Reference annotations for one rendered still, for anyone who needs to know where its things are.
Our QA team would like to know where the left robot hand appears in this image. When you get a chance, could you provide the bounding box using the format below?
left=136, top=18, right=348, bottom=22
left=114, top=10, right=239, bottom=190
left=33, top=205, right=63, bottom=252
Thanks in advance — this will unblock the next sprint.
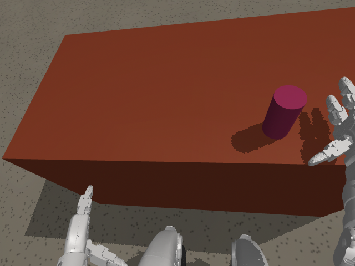
left=64, top=185, right=128, bottom=266

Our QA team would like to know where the left robot arm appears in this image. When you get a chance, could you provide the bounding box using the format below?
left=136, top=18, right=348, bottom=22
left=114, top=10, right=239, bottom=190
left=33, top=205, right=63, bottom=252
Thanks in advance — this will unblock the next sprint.
left=57, top=252, right=88, bottom=266

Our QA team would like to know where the right robot arm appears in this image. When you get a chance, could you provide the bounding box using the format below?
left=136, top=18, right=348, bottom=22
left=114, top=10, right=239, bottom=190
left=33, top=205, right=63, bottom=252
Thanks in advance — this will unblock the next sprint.
left=333, top=150, right=355, bottom=266

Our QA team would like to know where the right robot hand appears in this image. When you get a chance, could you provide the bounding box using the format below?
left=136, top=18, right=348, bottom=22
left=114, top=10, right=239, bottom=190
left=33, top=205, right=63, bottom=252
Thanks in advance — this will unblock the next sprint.
left=308, top=77, right=355, bottom=166

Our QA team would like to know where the can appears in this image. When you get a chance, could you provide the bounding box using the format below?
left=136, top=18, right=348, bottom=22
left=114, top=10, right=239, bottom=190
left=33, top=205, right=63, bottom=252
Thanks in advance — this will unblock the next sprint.
left=262, top=85, right=307, bottom=140

